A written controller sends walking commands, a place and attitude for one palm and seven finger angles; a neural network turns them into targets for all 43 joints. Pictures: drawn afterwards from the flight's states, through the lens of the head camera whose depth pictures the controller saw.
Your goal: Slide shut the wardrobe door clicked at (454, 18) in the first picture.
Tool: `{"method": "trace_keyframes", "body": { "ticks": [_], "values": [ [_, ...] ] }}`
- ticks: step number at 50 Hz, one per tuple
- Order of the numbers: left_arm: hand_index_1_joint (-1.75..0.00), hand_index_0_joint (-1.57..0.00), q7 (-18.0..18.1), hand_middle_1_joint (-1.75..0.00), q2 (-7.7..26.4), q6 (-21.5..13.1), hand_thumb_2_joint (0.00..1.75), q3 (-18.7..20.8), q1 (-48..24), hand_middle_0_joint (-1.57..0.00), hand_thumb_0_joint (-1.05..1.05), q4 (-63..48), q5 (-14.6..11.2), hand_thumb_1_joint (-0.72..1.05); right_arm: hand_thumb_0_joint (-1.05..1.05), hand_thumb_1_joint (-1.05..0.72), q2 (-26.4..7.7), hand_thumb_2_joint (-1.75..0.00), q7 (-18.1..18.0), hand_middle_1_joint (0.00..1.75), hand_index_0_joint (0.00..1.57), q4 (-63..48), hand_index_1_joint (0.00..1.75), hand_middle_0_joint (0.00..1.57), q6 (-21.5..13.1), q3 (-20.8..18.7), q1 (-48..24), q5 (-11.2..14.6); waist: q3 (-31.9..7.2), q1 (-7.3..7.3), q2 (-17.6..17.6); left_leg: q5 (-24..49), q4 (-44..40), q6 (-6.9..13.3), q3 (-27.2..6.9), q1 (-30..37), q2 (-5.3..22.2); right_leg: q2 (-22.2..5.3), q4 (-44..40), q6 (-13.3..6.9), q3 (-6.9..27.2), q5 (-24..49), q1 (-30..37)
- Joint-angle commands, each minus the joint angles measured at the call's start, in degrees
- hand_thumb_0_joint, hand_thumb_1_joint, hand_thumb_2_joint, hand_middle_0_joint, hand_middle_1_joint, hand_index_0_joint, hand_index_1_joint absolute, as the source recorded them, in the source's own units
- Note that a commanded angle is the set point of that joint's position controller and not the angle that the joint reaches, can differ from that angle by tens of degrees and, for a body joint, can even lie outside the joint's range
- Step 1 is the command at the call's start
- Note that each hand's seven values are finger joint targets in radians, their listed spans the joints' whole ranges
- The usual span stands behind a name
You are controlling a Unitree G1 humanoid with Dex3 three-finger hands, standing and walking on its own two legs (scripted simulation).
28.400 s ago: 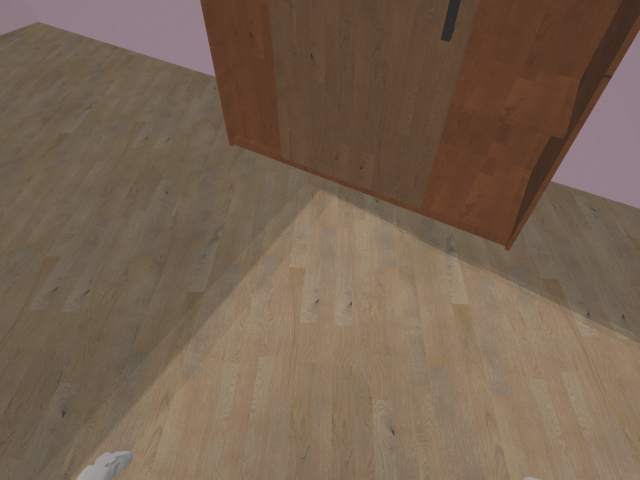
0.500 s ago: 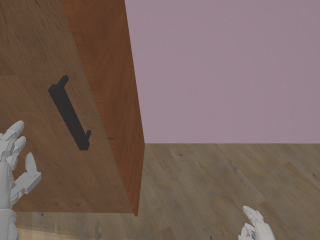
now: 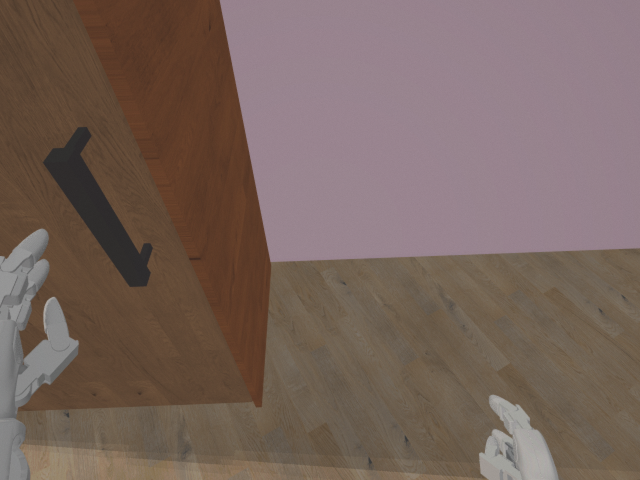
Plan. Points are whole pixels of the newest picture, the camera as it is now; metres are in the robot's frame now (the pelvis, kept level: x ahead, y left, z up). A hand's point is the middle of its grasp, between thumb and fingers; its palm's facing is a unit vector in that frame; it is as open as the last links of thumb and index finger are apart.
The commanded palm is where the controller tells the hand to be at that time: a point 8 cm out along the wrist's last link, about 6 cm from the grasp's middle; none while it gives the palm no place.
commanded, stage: step back with the hand held close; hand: left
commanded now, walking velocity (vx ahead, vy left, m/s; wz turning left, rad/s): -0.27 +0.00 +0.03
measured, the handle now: (113, 215) +0.39 +0.31 +0.12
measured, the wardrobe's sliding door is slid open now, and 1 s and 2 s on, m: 0.00 0.00 0.00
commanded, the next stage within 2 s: stop stepping back and stand still in 0.86 s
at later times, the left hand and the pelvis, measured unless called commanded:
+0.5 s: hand out of the picture +0.12 +0.31 +0.14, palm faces +0.48 -0.79 -0.39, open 7.4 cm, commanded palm +0.05 +0.35 +0.18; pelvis -0.08 +0.04 -0.01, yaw +1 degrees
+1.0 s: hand out of the picture +0.02 +0.31 +0.17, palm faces +0.38 -0.83 -0.41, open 7.4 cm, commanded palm -0.03 +0.35 +0.18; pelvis -0.19 +0.06 -0.01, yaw -3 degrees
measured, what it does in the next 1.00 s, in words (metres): walks backwards: right foot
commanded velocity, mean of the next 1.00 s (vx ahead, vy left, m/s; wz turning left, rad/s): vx -0.29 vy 0.00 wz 0.02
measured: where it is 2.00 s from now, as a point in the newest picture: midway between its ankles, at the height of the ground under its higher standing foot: outside the picture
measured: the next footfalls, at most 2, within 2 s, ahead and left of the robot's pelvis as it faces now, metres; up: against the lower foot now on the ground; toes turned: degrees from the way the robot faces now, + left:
right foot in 0.90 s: -0.22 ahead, +0.01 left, +0.00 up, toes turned +2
left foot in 1.02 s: -0.04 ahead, +0.13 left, +0.00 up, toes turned -2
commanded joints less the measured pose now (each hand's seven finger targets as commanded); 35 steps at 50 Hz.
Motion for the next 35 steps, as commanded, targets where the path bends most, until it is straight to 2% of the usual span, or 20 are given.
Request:
{"method": "trace_keyframes", "body": {
  "ticks": [1, 3, 6, 8, 10, 15, 17, 18, 20, 21, 22, 24, 26, 27, 28, 29, 30, 31, 32, 35],
  "values": [
    [-0.30, -0.20, 2.80, -0.30, 15.27, -3.87, 0.90, 11.40, -0.92, -0.20, 0.00, -18.79, -0.22, 0.90, 0.00, -0.90, -5.57, -0.90, -1.30, 0.30, 0.20, -10.18, 0.30, 0.20, -1.48, -1.85, -4.49, 0.24, -11.21, -0.82, 0.12, 24.31, -2.99, 0.63, -2.56, 4.97, 4.01, -12.29, 1.52, 3.36, 8.55, 28.53, 3.15],
    [-0.30, -0.20, 3.22, -0.30, 16.29, -3.41, 0.90, 13.46, 1.37, -0.20, 0.00, -20.92, -0.33, 0.90, 0.00, -0.90, -5.64, -0.90, -1.65, 0.30, 0.20, -11.54, 0.30, 0.20, -0.66, -2.09, -4.71, 0.29, -13.95, -0.71, 2.22, 36.48, -2.16, 0.97, -4.43, 6.32, 6.08, -9.20, 4.47, 4.07, 7.25, 31.38, 4.46],
    [-0.30, -0.20, 3.00, -0.30, 15.04, -2.95, 0.90, 13.89, 4.94, -0.20, 0.00, -19.71, -0.77, 0.90, 0.00, -0.90, -5.19, -0.90, -1.39, 0.30, 0.20, -11.86, 0.30, 0.20, 0.12, -2.04, -4.24, 0.04, -13.98, -0.66, 3.25, 38.67, -4.62, 1.27, -7.66, 4.25, 8.52, -7.18, 6.16, 3.35, 6.96, 17.35, 3.82],
    [-0.30, -0.20, 2.88, -0.30, 14.03, -3.00, 0.90, 13.48, 5.39, -0.20, 0.00, -18.99, -0.80, 0.90, 0.00, -0.90, -5.66, -0.90, -1.15, 0.30, 0.20, -11.88, 0.30, 0.20, -0.29, -2.28, -3.70, -0.14, -12.67, -0.54, 4.23, 34.14, -6.79, 1.66, -8.72, 1.68, 9.79, -5.78, 6.67, 3.43, 6.40, 8.25, 2.45],
    [-0.30, -0.20, 2.65, -0.30, 12.76, -2.88, 0.90, 12.66, 6.34, -0.20, 0.00, -17.04, -1.02, 0.90, 0.00, -0.90, -6.03, -0.90, -1.11, 0.30, 0.20, -11.67, 0.30, 0.20, -0.83, -2.38, -3.52, -0.29, -11.50, -0.36, 4.08, 29.79, -8.36, 2.14, -9.50, -0.56, 10.41, -5.15, 7.07, 3.67, 6.24, 4.09, 1.83],
    [-0.30, -0.20, 2.76, -0.30, 12.03, -2.72, 0.90, 11.45, 2.34, -0.20, 0.00, -14.20, -0.13, 0.90, 0.00, -0.90, -6.80, -0.90, -1.40, 0.30, 0.20, -10.95, 0.30, 0.20, -1.68, -2.19, -2.99, -0.41, -6.84, -0.52, 1.41, 7.62, -11.21, 3.16, -10.18, -11.85, 10.69, -5.60, 7.29, 3.63, 7.38, 0.97, 3.79],
    [-0.30, -0.20, 2.80, -0.30, 11.82, -2.79, 0.90, 10.75, -0.39, -0.20, 0.00, -13.07, 0.76, 0.90, 0.00, -0.90, -6.52, -0.90, -1.56, 0.30, 0.20, -10.92, 0.30, 0.20, -1.77, -2.01, -2.42, -0.31, -4.50, -1.14, -3.14, -8.55, -9.21, 2.89, -8.72, -17.13, 7.91, -8.34, 3.46, 2.69, 10.74, 0.57, 3.59],
    [-0.30, -0.20, 2.90, -0.30, 11.83, -2.91, 0.90, 10.13, -2.16, -0.20, 0.00, -13.07, 1.03, 0.90, 0.00, -0.90, -6.18, -0.90, -1.49, 0.30, 0.20, -10.82, 0.30, 0.20, -1.82, -2.04, -1.93, -0.17, -3.18, -1.57, -6.56, -15.24, -5.98, 2.16, -7.45, -16.74, 5.26, -11.11, -1.08, 1.20, 14.53, -4.11, -0.01],
    [-0.30, -0.20, 3.30, -0.30, 13.38, -3.50, 0.90, 9.93, -5.95, -0.20, 0.00, -16.18, 1.16, 0.90, 0.00, -0.90, -5.84, -0.90, -1.35, 0.30, 0.20, -9.80, 0.30, 0.20, -2.02, -2.08, -1.87, -0.31, -2.88, -1.85, -10.39, -14.80, 4.26, 0.52, -5.28, -10.35, 1.33, -17.85, -8.92, -3.02, 22.06, -13.35, -9.11],
    [-0.30, -0.20, 3.68, -0.30, 13.48, -3.79, 0.90, 9.27, -6.68, -0.20, 0.00, -16.97, 1.29, 0.90, 0.00, -0.90, -4.94, -0.90, -1.25, 0.30, 0.20, -8.72, 0.30, 0.20, -2.29, -1.51, -1.56, -0.45, -3.13, -1.99, -11.57, -12.04, 9.67, -0.20, -4.01, -6.12, 0.28, -21.12, -10.93, -4.45, 22.47, -14.42, -12.98],
    [-0.30, -0.20, 4.07, -0.30, 13.66, -4.13, 0.90, 9.09, -7.26, -0.20, 0.00, -18.06, 1.43, 0.90, 0.00, -0.90, -4.47, -0.90, -1.15, 0.30, 0.20, -8.12, 0.30, 0.20, -2.67, -1.13, -1.91, -0.70, -4.02, -2.15, -11.48, -9.88, 12.17, -0.31, -3.70, -3.12, 0.10, -22.22, -10.66, -4.95, 21.14, -11.53, -14.90],
    [-0.30, -0.20, 4.85, -0.30, 14.63, -4.52, 0.90, 10.13, -6.71, -0.20, 0.00, -20.52, 1.83, 0.90, 0.00, -0.90, -4.55, -0.90, -1.32, 0.30, 0.20, -8.28, 0.30, 0.20, -3.21, -0.79, -2.52, -1.03, -5.22, -2.43, -7.25, -6.31, 6.24, 0.38, -4.59, -2.11, 1.13, -19.63, -5.80, -3.45, 15.63, -4.74, -13.31],
    [-0.30, -0.20, 5.22, -0.30, 15.12, -5.45, 0.90, 11.68, -4.82, -0.20, 0.00, -23.59, 1.81, 0.90, 0.00, -0.90, -5.77, -0.90, -2.09, 0.30, 0.20, -9.19, 0.30, 0.20, -3.64, -0.90, -3.19, -1.08, -4.90, -2.05, 4.39, -3.93, -7.59, 1.99, -11.59, -6.80, 5.77, -10.26, 4.55, 0.92, 7.70, -5.22, -9.54],
    [-0.30, -0.20, 5.19, -0.30, 14.67, -5.95, 0.90, 12.56, -2.68, -0.20, 0.00, -23.50, 1.97, 0.90, 0.00, -0.90, -6.14, -0.90, -2.30, 0.30, 0.20, -9.95, 0.30, 0.20, -4.07, -1.11, -3.75, -1.04, -5.58, -1.16, 13.33, -11.89, -15.73, 3.72, -17.28, -13.79, 10.60, -4.99, 13.88, 2.95, 4.43, -6.78, -3.33],
    [-0.30, -0.20, 4.85, -0.30, 14.27, -6.34, 0.90, 13.41, -1.51, -0.20, 0.00, -23.03, 2.20, 0.90, 0.00, -0.90, -5.86, -0.90, -2.19, 0.30, 0.20, -10.41, 0.30, 0.20, -4.80, -1.45, -3.36, -1.20, -5.62, -0.66, 17.65, -24.15, -24.10, 5.75, -22.31, -22.95, 14.72, -1.29, 24.35, 4.02, 4.24, -9.09, 4.81],
    [-0.30, -0.20, 4.49, -0.30, 14.53, -6.59, 0.90, 14.22, -2.57, -0.20, 0.00, -22.31, 2.65, 0.90, 0.00, -0.90, -6.17, -0.90, -1.89, 0.30, 0.20, -10.00, 0.30, 0.20, -5.26, -1.94, -2.91, -1.49, -4.64, -0.92, 17.87, -32.62, -29.21, 7.00, -23.99, -30.67, 17.21, 0.78, 35.15, 4.37, 5.19, -9.69, 9.80],
    [-0.30, -0.20, 4.25, -0.30, 15.21, -6.82, 0.90, 15.15, -2.96, -0.20, 0.00, -20.92, 2.38, 0.90, 0.00, -0.90, -5.87, -0.90, -1.97, 0.30, 0.20, -9.83, 0.30, 0.20, -5.35, -2.35, -3.02, -1.70, -3.74, -0.94, 14.78, -30.71, -29.30, 6.91, -24.72, -31.71, 17.49, 1.29, 39.68, 4.51, 6.19, -10.14, 8.24],
    [-0.30, -0.20, 3.94, -0.30, 14.50, -6.83, 0.90, 14.69, -3.22, -0.20, 0.00, -20.26, 1.82, 0.90, 0.00, -0.90, -5.18, -0.90, -1.62, 0.30, 0.20, -8.76, 0.30, 0.20, -5.74, -2.53, -2.87, -2.12, -3.92, -1.11, 9.55, -23.97, -26.55, 6.25, -22.29, -25.55, 16.17, 0.89, 38.43, 4.15, 6.90, -11.47, 2.94],
    [-0.30, -0.20, 3.66, -0.30, 12.83, -6.76, 0.90, 13.14, -3.40, -0.20, 0.00, -19.88, 1.43, 0.90, 0.00, -0.90, -5.12, -0.90, -1.14, 0.30, 0.20, -8.06, 0.30, 0.20, -6.41, -2.66, -3.09, -2.08, -4.30, -0.91, 6.67, -19.17, -25.04, 5.30, -19.45, -18.52, 14.50, 1.04, 36.18, 4.17, 6.31, -12.70, -1.65],
    [-0.30, -0.20, 3.37, -0.30, 9.86, -6.09, 0.90, 9.88, -0.23, -0.20, 0.00, -17.72, 0.02, 0.90, 0.00, -0.90, -4.56, -0.90, -0.38, 0.30, 0.20, -6.62, 0.30, 0.20, -7.74, -2.43, -3.15, -1.41, -7.74, -0.47, 5.92, -12.11, -24.85, 2.81, -15.22, -3.46, 11.99, 1.00, 23.58, 3.87, 4.20, -15.66, -4.94]
  ]
}}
